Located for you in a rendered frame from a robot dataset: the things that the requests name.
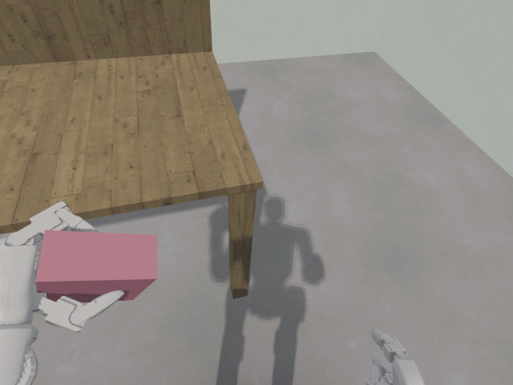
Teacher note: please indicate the sponge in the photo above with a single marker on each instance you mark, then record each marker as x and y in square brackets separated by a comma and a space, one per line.
[86, 265]

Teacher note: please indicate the left robot hand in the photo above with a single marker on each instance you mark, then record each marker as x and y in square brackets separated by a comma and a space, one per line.
[19, 258]

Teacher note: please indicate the left robot forearm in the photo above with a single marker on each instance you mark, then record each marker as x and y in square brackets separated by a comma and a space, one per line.
[18, 362]

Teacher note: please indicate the table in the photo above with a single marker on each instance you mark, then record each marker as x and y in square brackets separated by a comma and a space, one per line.
[114, 106]

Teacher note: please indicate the right robot hand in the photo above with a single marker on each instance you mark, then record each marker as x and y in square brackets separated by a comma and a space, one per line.
[403, 372]

